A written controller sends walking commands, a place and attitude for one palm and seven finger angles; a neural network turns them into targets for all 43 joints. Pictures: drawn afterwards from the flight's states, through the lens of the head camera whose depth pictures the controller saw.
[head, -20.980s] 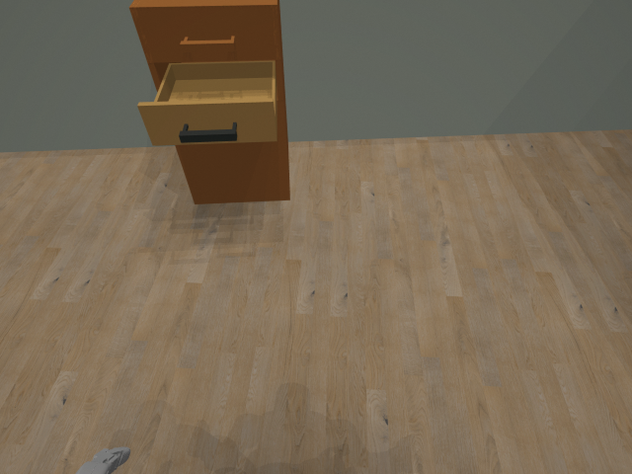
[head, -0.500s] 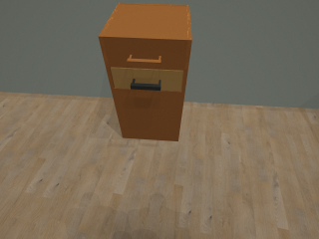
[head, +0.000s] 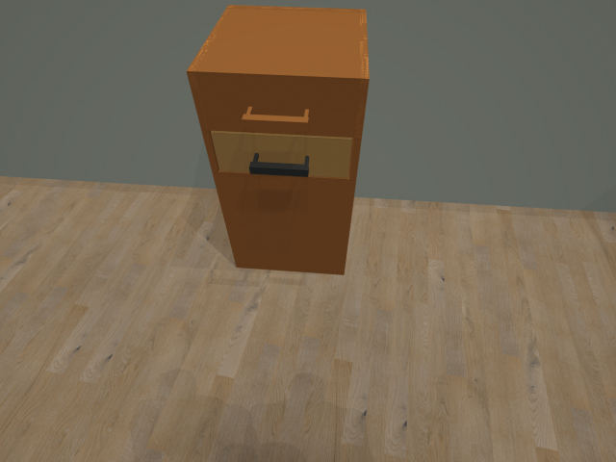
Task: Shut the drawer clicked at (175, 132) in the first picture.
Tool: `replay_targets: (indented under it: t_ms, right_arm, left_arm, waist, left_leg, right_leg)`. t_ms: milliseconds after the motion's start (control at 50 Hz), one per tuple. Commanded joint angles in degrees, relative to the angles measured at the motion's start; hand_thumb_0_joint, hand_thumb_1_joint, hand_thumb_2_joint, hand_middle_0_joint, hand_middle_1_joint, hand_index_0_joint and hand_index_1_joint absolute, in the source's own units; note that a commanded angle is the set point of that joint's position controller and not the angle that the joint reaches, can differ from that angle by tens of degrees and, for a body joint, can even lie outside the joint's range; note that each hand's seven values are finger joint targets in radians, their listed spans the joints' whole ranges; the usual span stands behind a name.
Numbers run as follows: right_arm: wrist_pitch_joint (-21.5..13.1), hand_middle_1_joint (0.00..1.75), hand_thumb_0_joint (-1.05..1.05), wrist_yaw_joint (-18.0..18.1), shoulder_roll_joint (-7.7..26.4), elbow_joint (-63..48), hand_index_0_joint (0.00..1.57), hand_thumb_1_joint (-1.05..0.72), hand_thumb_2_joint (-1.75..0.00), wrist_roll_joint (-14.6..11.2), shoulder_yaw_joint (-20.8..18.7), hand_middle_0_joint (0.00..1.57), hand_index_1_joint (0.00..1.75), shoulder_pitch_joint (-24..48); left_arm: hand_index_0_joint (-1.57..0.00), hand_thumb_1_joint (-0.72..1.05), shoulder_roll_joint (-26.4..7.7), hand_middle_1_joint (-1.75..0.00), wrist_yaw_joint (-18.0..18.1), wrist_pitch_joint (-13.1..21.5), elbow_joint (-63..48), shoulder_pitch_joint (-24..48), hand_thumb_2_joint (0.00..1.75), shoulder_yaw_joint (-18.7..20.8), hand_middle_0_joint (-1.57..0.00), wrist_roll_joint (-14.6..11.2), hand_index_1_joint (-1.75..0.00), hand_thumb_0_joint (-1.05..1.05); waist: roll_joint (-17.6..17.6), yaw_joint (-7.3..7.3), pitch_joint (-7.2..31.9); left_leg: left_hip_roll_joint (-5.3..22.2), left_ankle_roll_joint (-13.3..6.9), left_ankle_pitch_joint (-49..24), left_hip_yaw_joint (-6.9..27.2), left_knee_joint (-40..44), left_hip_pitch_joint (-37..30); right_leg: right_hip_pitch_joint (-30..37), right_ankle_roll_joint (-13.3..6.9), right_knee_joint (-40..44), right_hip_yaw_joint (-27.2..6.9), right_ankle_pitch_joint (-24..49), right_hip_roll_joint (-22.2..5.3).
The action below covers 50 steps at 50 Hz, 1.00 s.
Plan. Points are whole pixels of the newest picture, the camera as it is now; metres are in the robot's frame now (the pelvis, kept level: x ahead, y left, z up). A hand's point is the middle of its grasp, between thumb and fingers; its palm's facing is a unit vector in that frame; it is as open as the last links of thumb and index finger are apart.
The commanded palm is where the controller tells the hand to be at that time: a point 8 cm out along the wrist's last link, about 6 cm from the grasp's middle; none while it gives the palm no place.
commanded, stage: look to check the result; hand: left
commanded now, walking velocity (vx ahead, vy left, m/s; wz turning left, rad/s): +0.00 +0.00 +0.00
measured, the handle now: (280, 163) +0.88 +0.13 -0.19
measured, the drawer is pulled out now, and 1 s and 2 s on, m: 0.00 0.00 0.00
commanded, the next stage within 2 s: stand and wait in 0.04 s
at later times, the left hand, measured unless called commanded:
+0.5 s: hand out of the picture -0.01 +0.15 -0.17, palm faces +0.08 -0.98 -0.18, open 7.4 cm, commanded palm none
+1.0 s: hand out of the picture -0.01 +0.15 -0.17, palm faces +0.08 -0.98 -0.19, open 7.4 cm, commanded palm none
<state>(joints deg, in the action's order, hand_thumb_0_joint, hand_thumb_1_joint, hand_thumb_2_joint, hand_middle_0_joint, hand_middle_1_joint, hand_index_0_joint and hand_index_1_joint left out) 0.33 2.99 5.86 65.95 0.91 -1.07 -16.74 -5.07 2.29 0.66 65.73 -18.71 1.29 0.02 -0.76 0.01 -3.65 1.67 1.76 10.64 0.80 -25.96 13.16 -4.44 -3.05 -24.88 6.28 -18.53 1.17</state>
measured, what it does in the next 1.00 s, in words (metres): stands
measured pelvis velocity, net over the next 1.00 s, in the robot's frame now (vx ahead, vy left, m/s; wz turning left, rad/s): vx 0.01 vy -0.01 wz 0.00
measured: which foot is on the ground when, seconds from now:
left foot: down 0.00-1.00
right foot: down 0.00-1.00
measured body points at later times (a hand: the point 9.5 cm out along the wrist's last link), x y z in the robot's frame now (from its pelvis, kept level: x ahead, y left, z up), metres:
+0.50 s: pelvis +0.01 -0.01 +0.00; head +0.02 -0.02 +0.45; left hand -0.02 +0.20 -0.16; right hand -0.01 -0.21 -0.17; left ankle +0.04 +0.14 -0.74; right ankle -0.05 -0.08 -0.74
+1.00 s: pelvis +0.01 -0.01 +0.00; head +0.03 -0.02 +0.45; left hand -0.01 +0.20 -0.16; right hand -0.01 -0.22 -0.17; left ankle +0.04 +0.14 -0.74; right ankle -0.05 -0.08 -0.74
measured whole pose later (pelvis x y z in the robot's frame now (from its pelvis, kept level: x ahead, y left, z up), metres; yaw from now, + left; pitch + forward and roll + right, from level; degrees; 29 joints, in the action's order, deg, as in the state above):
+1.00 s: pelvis +0.01 -0.01 +0.00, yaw +0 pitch -2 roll +1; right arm 0.1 3.2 6.4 66.0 0.9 -1.0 -16.5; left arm -6.0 2.3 0.8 65.1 -18.2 1.6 0.0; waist -0.7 0.0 -3.8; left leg 2.3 2.6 11.5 0.7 -25.4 11.5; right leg -2.6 -3.7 -23.8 6.1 -19.2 1.8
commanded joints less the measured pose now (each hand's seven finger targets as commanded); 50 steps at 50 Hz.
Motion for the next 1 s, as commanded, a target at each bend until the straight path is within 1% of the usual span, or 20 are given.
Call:
replay_targets:
  t_ms: [0,80,100,160,200,260,320,340,360,380,440,480,620,720,780,800,880,920,960,980]
  right_arm:
    - [-0.2,0.30,0.00,0.1,3.5,-0.7,0.20,-0.90,-0.90,0.0,-0.3,0.20,0.30,-4.9]
    - [-0.3,0.30,0.00,0.1,3.5,-0.5,0.20,-0.90,-0.90,0.0,-0.2,0.20,0.30,-4.9]
    - [-0.2,0.30,0.00,0.1,3.6,-0.7,0.20,-0.90,-0.90,0.0,-0.3,0.20,0.30,-5.1]
    - [-0.4,0.30,0.00,0.2,3.5,-0.5,0.20,-0.90,-0.90,0.1,-0.2,0.20,0.30,-5.1]
    - [-0.5,0.30,0.00,0.3,3.8,-0.8,0.20,-0.90,-0.90,0.0,-0.3,0.20,0.30,-5.2]
    - [-0.4,0.30,0.00,0.3,3.7,-0.7,0.20,-0.90,-0.90,0.0,-0.3,0.20,0.30,-5.0]
    - [-0.3,0.30,0.00,0.3,3.6,-0.6,0.20,-0.90,-0.90,0.1,-0.3,0.20,0.30,-5.2]
    - [-0.4,0.30,0.00,0.3,3.7,-0.6,0.20,-0.90,-0.90,0.1,-0.2,0.20,0.30,-5.2]
    - [-0.4,0.30,0.00,0.3,3.7,-0.5,0.20,-0.90,-0.90,0.1,-0.2,0.20,0.30,-5.2]
    - [-0.4,0.30,0.00,0.3,3.8,-0.5,0.20,-0.90,-0.90,0.1,-0.2,0.20,0.30,-5.1]
    - [-0.5,0.30,0.00,0.3,3.8,-0.5,0.20,-0.90,-0.90,0.1,-0.2,0.20,0.30,-5.2]
    - [-0.5,0.30,0.00,0.3,3.8,-0.5,0.20,-0.90,-0.90,0.1,-0.2,0.20,0.30,-4.9]
    - [-0.4,0.30,0.00,0.3,4.2,-0.6,0.20,-0.90,-0.90,0.0,-0.3,0.20,0.30,-5.1]
    - [-0.5,0.30,0.00,0.2,4.2,-0.5,0.20,-0.90,-0.90,0.1,-0.3,0.20,0.30,-4.9]
    - [-0.7,0.30,0.00,0.4,4.5,-0.6,0.20,-0.90,-0.90,0.1,-0.2,0.20,0.30,-5.0]
    - [-0.6,0.30,0.00,0.4,4.7,-0.7,0.20,-0.90,-0.90,0.0,-0.3,0.20,0.30,-4.9]
    - [-0.7,0.30,0.00,0.4,4.7,-0.6,0.20,-0.90,-0.90,0.0,-0.3,0.20,0.30,-4.8]
    - [-0.6,0.30,0.00,0.3,4.8,-0.7,0.20,-0.90,-0.90,0.0,-0.4,0.20,0.30,-4.7]
    - [-0.7,0.30,0.00,0.4,4.9,-0.7,0.20,-0.90,-0.90,0.0,-0.4,0.20,0.30,-4.7]
    - [-0.7,0.30,0.00,0.4,4.9,-0.7,0.20,-0.90,-0.90,0.0,-0.3,0.20,0.30,-4.8]
  left_arm:
    - [-0.20,0.90,-5.2,-0.30,0.6,0.2,-0.9,-5.7,0.90,0.7,-0.20,0.3,-0.30,0.00]
    - [-0.20,0.90,-5.2,-0.30,0.6,0.2,-1.0,-5.7,0.90,0.7,-0.20,0.2,-0.30,0.00]
    - [-0.20,0.90,-5.1,-0.30,0.7,0.2,-1.1,-5.6,0.90,0.8,-0.20,0.3,-0.30,0.00]
    - [-0.20,0.90,-5.2,-0.30,0.6,0.2,-1.1,-5.4,0.90,0.9,-0.20,0.2,-0.30,0.00]
    - [-0.20,0.90,-5.3,-0.30,0.6,0.3,-1.2,-5.5,0.90,0.9,-0.20,0.3,-0.30,0.00]
    - [-0.20,0.90,-5.3,-0.30,0.6,0.3,-1.3,-5.6,0.90,1.0,-0.20,0.2,-0.30,0.00]
    - [-0.20,0.90,-5.2,-0.30,0.7,0.2,-1.3,-5.3,0.90,1.0,-0.20,0.3,-0.30,0.00]
    - [-0.20,0.90,-5.3,-0.30,0.6,0.2,-1.4,-5.3,0.90,1.0,-0.20,0.2,-0.30,0.00]
    - [-0.20,0.90,-5.3,-0.30,0.6,0.2,-1.3,-5.2,0.90,0.9,-0.20,0.2,-0.30,0.00]
    - [-0.20,0.90,-5.2,-0.30,0.6,0.2,-1.3,-5.4,0.90,0.9,-0.20,0.2,-0.30,0.00]
    - [-0.20,0.90,-5.4,-0.30,0.6,0.2,-1.3,-5.2,0.90,1.0,-0.20,0.2,-0.30,0.00]
    - [-0.20,0.90,-5.5,-0.30,0.6,0.2,-1.3,-5.4,0.90,1.0,-0.20,0.2,-0.30,0.00]
    - [-0.20,0.90,-5.8,-0.30,0.7,0.3,-1.4,-5.4,0.90,1.0,-0.20,0.3,-0.30,0.00]
    - [-0.20,0.90,-5.9,-0.30,0.6,0.3,-1.4,-5.2,0.90,1.0,-0.20,0.3,-0.30,0.00]
    - [-0.20,0.90,-6.0,-0.30,0.5,0.3,-1.4,-5.2,0.90,1.1,-0.20,0.2,-0.30,0.00]
    - [-0.20,0.90,-6.1,-0.30,0.6,0.3,-1.5,-5.3,0.90,1.0,-0.20,0.3,-0.30,0.00]
    - [-0.20,0.90,-6.4,-0.30,0.5,0.3,-1.5,-5.0,0.90,1.1,-0.20,0.2,-0.30,0.00]
    - [-0.20,0.90,-6.4,-0.30,0.6,0.4,-1.5,-5.0,0.90,1.1,-0.20,0.3,-0.30,0.00]
    - [-0.20,0.90,-6.4,-0.30,0.6,0.4,-1.7,-5.1,0.90,1.2,-0.20,0.3,-0.30,0.00]
    - [-0.20,0.90,-6.6,-0.30,0.6,0.4,-1.7,-4.9,0.90,1.2,-0.20,0.3,-0.30,0.00]
  waist:
    - [1.2,0.14,-3.0]
    - [0.6,0.20,-3.1]
    - [1.1,0.26,-2.8]
    - [0.1,0.16,-2.5]
    - [1.1,0.18,-1.9]
    - [1.2,0.11,-1.8]
    - [1.2,0.30,-2.9]
    - [0.3,0.15,-2.8]
    - [0.7,0.21,-3.0]
    - [0.0,0.20,-2.4]
    - [0.2,0.17,-2.4]
    - [1.2,0.05,-2.6]
    - [1.6,0.20,-2.8]
    - [0.5,0.19,-3.3]
    - [0.3,0.14,-2.2]
    - [1.0,0.09,-2.2]
    - [0.6,0.17,-1.9]
    - [1.6,0.19,-2.1]
    - [0.6,0.19,-1.9]
    - [0.8,0.21,-2.1]
  left_leg:
    - [3.1,-3.5,-9.1,1.5,1.6,-2.2]
    - [3.1,-3.5,-9.5,1.5,1.7,-2.3]
    - [3.2,-3.5,-9.5,1.6,1.5,-2.4]
    - [3.2,-3.5,-10.1,1.6,1.7,-2.3]
    - [3.4,-3.5,-11.1,1.6,1.5,-2.8]
    - [3.2,-3.4,-11.0,1.3,1.4,-2.9]
    - [3.3,-3.4,-10.6,1.3,1.6,-2.6]
    - [3.3,-3.3,-10.4,1.4,1.7,-2.6]
    - [3.3,-3.4,-10.4,1.5,1.7,-2.7]
    - [3.4,-3.4,-10.8,1.4,1.7,-3.1]
    - [3.5,-3.5,-11.0,1.5,2.0,-3.2]
    - [3.4,-3.4,-10.6,1.3,1.8,-3.2]
    - [3.4,-3.2,-10.5,1.0,1.7,-3.3]
    - [3.5,-3.2,-10.3,1.2,2.1,-3.3]
    - [3.5,-3.4,-11.5,1.4,1.9,-3.6]
    - [3.5,-3.3,-11.5,1.4,1.9,-3.9]
    - [3.5,-3.3,-11.5,1.2,2.0,-3.8]
    - [3.5,-3.3,-11.2,1.1,1.9,-3.9]
    - [3.4,-3.2,-11.3,1.0,1.7,-3.9]
    - [3.5,-3.2,-11.5,1.2,1.7,-3.7]
  right_leg:
    - [-6.1,0.1,7.4,-6.1,11.0,-7.3]
    - [-5.9,0.0,7.4,-6.0,11.7,-7.3]
    - [-5.7,0.1,7.5,-6.1,11.4,-7.1]
    - [-5.0,0.0,7.2,-5.9,12.4,-7.3]
    - [-4.6,0.1,6.9,-5.8,13.8,-7.1]
    - [-4.2,0.3,6.9,-5.7,15.3,-7.3]
    - [-4.8,0.2,7.1,-5.7,14.2,-7.2]
    - [-4.8,0.1,7.1,-5.7,13.5,-7.2]
    - [-4.9,0.0,7.2,-5.8,13.1,-7.1]
    - [-4.7,0.0,7.1,-6.0,13.5,-7.1]
    - [-4.5,0.0,7.0,-5.8,13.6,-7.0]
    - [-4.6,0.2,7.2,-5.8,14.5,-7.2]
    - [-4.4,0.3,7.2,-5.9,15.9,-7.3]
    - [-4.9,0.1,7.4,-6.0,13.6,-7.1]
    - [-3.9,0.0,7.0,-6.1,15.3,-7.1]
    - [-4.1,0.1,7.0,-6.0,15.5,-7.0]
    - [-3.6,0.1,7.0,-5.9,15.9,-7.2]
    - [-3.8,0.2,7.1,-6.0,16.5,-7.2]
    - [-3.6,0.2,7.0,-6.0,17.0,-7.3]
    - [-3.5,0.2,7.0,-6.0,17.2,-7.3]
